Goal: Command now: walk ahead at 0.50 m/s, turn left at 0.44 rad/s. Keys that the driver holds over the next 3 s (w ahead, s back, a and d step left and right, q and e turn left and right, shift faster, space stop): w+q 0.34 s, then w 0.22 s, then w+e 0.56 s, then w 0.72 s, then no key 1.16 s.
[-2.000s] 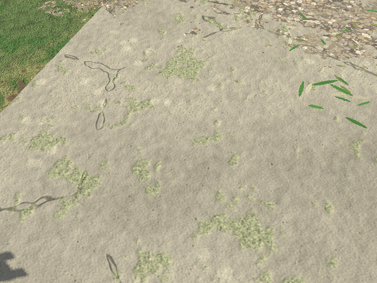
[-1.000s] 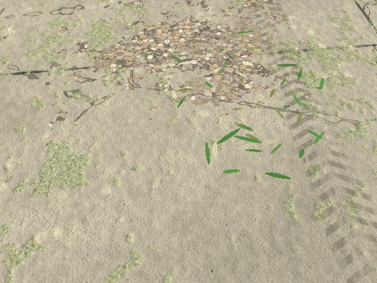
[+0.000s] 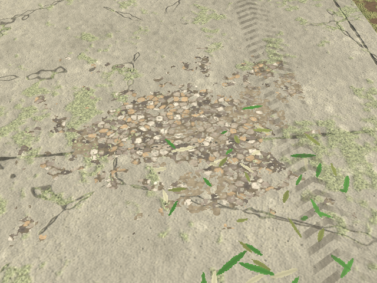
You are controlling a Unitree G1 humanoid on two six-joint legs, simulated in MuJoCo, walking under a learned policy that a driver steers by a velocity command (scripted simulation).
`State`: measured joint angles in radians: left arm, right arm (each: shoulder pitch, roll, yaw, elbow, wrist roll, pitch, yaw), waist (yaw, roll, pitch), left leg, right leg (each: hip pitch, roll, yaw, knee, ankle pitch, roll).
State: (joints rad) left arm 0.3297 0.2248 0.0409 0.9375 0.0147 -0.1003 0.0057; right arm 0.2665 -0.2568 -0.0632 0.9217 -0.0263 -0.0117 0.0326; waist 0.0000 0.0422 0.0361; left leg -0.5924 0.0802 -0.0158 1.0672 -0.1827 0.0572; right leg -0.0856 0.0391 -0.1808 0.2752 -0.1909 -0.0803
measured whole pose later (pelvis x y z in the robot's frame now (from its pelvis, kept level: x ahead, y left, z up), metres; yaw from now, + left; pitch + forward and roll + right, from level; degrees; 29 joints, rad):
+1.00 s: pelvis +0.55 +0.08 -0.01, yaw +7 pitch -1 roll +0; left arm 0.25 0.26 0.07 0.91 0.01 -0.04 -0.02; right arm 0.25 -0.24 -0.03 0.89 -0.03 -0.08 0.00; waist 0.00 0.02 0.06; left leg -0.40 0.01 -0.01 1.21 -0.33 0.04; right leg -0.28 0.13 -0.03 0.46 -0.17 -0.13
